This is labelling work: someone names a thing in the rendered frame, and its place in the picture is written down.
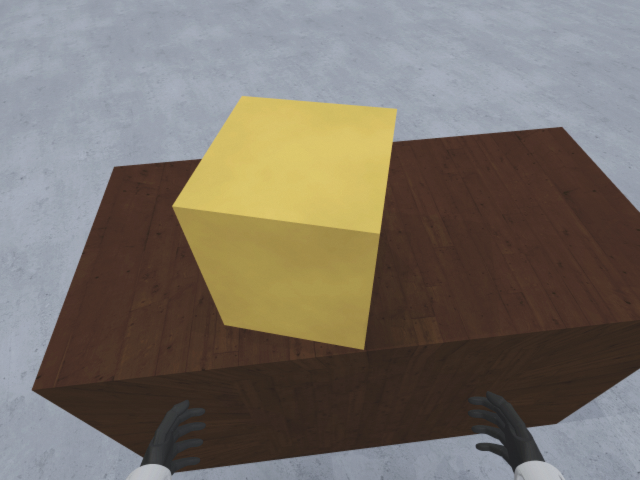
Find pedestal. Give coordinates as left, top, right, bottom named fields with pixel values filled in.
left=32, top=127, right=640, bottom=473

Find carton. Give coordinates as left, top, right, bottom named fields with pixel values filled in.
left=172, top=96, right=397, bottom=350

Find right robot hand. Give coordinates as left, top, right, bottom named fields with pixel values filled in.
left=468, top=391, right=545, bottom=473

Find left robot hand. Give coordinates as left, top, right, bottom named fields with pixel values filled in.
left=140, top=400, right=206, bottom=475

